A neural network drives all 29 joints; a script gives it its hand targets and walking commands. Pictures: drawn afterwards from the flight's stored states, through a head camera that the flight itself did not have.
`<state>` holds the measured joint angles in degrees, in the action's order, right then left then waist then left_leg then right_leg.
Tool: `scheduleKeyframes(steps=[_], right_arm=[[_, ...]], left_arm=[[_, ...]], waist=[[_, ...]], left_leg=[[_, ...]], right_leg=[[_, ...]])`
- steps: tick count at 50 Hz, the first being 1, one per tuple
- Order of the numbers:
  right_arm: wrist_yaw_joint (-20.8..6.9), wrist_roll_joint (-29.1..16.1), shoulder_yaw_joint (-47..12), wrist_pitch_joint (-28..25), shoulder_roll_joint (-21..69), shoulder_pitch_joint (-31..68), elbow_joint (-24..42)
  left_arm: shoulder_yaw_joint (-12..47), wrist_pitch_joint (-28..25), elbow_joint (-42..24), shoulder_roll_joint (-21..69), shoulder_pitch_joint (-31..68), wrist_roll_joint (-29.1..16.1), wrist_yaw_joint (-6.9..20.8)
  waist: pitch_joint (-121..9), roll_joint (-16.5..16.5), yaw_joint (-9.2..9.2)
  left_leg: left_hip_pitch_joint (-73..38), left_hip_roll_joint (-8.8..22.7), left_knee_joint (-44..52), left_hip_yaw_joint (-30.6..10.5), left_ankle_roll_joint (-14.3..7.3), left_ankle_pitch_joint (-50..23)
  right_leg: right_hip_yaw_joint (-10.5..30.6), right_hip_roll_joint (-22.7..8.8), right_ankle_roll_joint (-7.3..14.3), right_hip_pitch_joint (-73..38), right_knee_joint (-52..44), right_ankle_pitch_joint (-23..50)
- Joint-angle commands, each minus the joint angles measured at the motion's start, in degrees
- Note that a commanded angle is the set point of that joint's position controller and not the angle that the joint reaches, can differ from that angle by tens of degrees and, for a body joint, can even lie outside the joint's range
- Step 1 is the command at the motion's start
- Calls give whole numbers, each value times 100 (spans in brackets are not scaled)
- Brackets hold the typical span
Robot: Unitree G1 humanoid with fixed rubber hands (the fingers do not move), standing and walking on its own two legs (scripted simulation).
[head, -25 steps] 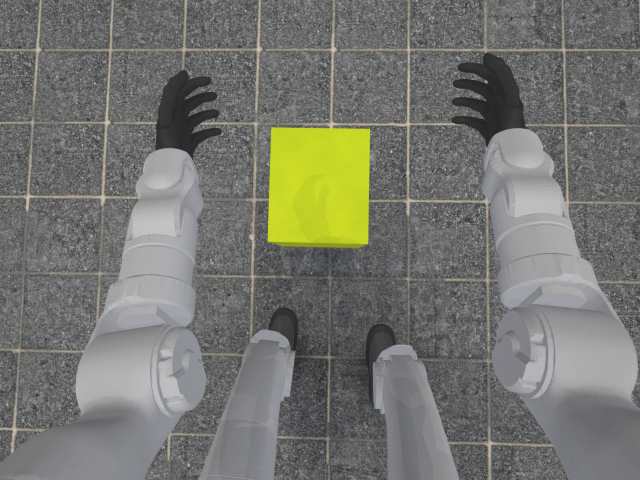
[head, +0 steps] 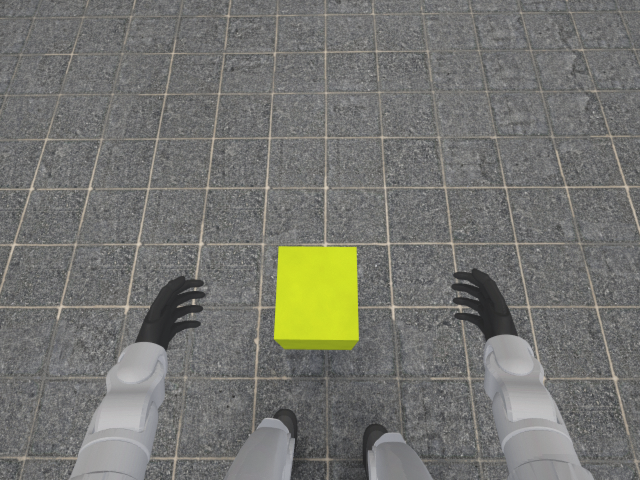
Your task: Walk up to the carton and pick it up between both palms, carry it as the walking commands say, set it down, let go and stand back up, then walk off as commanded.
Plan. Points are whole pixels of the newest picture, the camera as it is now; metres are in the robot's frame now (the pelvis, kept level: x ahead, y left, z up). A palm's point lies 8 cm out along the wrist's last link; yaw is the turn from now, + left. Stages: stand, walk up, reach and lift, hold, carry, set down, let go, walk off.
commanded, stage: let go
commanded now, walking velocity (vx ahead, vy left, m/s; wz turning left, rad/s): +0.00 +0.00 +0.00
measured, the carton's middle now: (317, 302) +0.43 +0.04 -0.61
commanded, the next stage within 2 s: stand in 0.78 s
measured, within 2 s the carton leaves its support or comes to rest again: neither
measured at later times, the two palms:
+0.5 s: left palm (130, 411) +0.19 +0.22 -0.03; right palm (580, 441) +0.19 -0.25 -0.03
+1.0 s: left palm (85, 432) +0.16 +0.28 -0.05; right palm (614, 466) +0.17 -0.29 -0.04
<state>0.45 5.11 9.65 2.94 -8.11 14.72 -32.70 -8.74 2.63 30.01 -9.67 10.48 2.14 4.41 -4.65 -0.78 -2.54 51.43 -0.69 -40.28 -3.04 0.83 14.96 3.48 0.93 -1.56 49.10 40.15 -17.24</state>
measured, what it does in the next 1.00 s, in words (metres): stands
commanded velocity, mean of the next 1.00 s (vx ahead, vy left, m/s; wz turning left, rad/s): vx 0.00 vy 0.00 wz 0.00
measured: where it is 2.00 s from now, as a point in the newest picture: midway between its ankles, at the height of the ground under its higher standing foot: (328, 476)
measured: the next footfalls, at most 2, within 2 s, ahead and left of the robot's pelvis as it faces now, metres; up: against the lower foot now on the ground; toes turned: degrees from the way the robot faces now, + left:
none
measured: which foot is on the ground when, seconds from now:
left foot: down 0.00-1.00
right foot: down 0.00-1.00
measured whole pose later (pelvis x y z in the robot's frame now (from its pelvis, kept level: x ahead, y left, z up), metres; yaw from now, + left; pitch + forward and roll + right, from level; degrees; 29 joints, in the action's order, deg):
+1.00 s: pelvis +0.03 +0.00 +0.03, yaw +0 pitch -1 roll +0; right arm 0.7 2.6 3.1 1.7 -17.7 -11.2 -39.2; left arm -3.1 2.9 36.4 -18.5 -12.3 2.4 -0.7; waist 0.8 1.3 -0.2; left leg 12.1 -0.2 -29.9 -2.8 0.6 17.0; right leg 3.5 0.7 -1.0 9.3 28.2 -18.2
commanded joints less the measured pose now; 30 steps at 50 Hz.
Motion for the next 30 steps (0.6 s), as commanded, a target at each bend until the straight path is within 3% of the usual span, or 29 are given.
scheduleKeyframes(steps=[1,7,16,22,30], right_arm=[[-76,-124,16,-254,-491,-388,477],[-181,-342,-294,-426,-635,-1522,837],[-354,-404,-478,-206,-780,-2488,1218],[-427,-402,-593,130,-843,-2507,1381],[-445,-369,-585,381,-863,-2529,1368]], left_arm=[[94,-234,-493,-440,-444,-89,-35],[340,-355,-874,-522,-1571,-164,-84],[467,-139,-1124,-713,-2211,-217,-45],[459,209,-1116,-887,-2128,-167,-8],[425,486,-1048,-924,-2139,-76,-2]], waist=[[-2388,-34,85],[-1482,-2,63],[-3,161,203],[668,151,235],[862,122,225]], left_leg=[[-3009,-137,443,204,159,-1940],[-3830,-174,1059,238,151,-1792],[-4627,-195,1726,380,67,-1436],[-4883,-250,1841,498,14,-989],[-5047,-287,1800,455,-26,-1253]], right_leg=[[-401,289,55,-1525,-617,1237],[-354,247,70,-2630,-1238,1356],[-346,182,10,-3722,-1990,1342],[-366,122,-41,-3931,-2139,1013],[-408,154,-34,-4166,-2035,1346]])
